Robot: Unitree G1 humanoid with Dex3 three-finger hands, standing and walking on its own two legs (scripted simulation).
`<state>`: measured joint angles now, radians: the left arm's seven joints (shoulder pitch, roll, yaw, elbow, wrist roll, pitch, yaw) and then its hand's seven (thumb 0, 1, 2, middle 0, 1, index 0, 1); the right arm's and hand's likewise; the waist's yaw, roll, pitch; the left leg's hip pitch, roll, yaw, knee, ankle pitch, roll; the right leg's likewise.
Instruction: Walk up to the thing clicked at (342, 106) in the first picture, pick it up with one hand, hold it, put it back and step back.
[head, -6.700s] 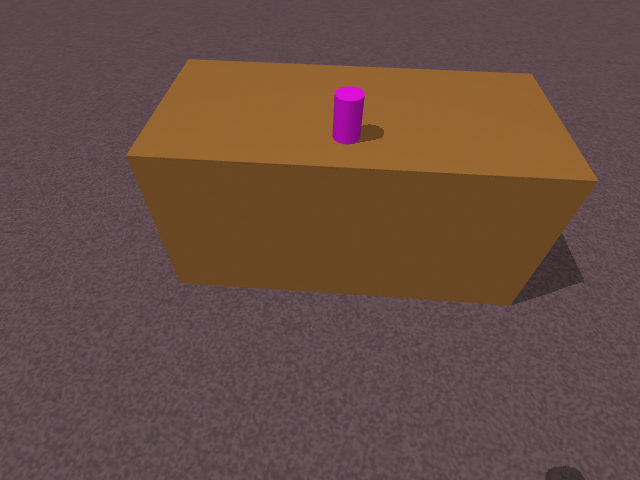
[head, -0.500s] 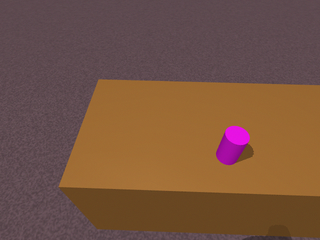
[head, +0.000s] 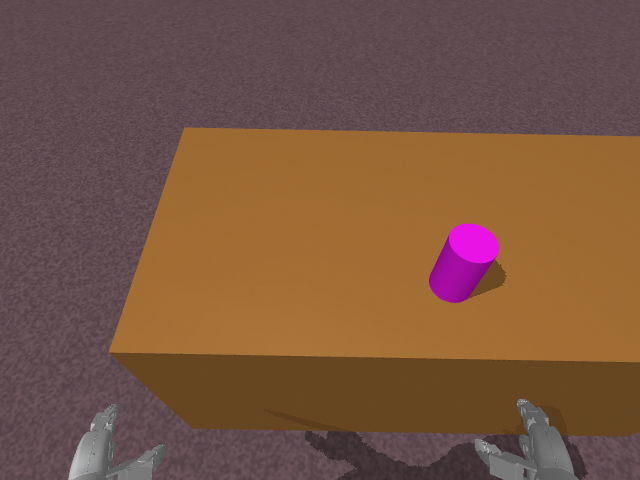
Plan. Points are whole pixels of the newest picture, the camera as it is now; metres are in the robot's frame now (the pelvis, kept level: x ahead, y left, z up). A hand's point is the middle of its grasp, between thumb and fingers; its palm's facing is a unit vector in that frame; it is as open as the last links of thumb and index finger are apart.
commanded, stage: rise first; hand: right
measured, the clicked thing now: (461, 264) +0.47 -0.25 -0.11
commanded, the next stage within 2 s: go down in 0.98 s
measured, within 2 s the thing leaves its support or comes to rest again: neither
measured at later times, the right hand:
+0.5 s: hand (533, 438) +0.19 -0.26 -0.06, palm faces +0.28 +0.88 -0.37, open 17.1 cm
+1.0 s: hand (549, 437) +0.18 -0.26 -0.03, palm faces +0.31 +0.88 -0.36, open 17.3 cm
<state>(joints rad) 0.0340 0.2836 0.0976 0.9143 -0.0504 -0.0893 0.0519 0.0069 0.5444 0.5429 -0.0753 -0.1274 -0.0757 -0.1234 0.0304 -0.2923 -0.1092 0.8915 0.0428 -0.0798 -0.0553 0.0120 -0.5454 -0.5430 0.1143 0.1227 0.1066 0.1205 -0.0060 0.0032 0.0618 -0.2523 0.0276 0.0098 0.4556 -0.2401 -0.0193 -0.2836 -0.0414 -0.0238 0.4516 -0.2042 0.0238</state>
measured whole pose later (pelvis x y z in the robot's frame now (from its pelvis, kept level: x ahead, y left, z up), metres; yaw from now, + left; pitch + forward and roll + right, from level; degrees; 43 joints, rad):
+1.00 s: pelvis +0.01 +0.01 +0.00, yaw -1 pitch -3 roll +0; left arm 0.21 0.23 0.11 0.66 -0.02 -0.07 0.07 -0.01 -0.53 0.07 -0.06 -0.07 -0.06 -0.07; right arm 0.34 -0.29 -0.21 0.32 0.03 -0.11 -0.06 -0.01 0.50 -0.06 0.06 0.06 0.06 0.06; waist -0.03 -0.02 0.04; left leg -0.11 0.03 0.04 0.39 -0.24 -0.01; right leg -0.14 -0.04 0.00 0.37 -0.19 0.03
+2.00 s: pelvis -0.02 -0.01 -0.04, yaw +0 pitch +10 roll +2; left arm 0.24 0.24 -0.01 0.55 0.01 -0.18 0.14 -0.01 -0.51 0.02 -0.06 -0.06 -0.07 -0.05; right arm -0.33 -0.65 -0.64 0.98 0.28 -0.40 0.52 -0.01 0.50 -0.06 0.04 0.05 0.04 0.05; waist 0.06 0.05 -0.07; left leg -0.62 0.02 0.03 0.82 -0.38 -0.03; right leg -0.69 -0.06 0.02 0.87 -0.36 0.01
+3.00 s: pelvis -0.01 -0.02 -0.07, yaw +0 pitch +16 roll +4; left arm 0.31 0.27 -0.05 0.38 0.03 -0.22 0.13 -0.01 -0.53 0.05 -0.06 -0.06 -0.06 -0.05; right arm -0.51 -0.87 -0.76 1.15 0.23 -0.33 0.61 -0.01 0.54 -0.05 0.05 0.05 0.05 0.05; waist 0.12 0.05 -0.11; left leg -0.78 0.00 0.05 0.93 -0.43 -0.03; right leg -0.88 -0.07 0.05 1.03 -0.43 0.01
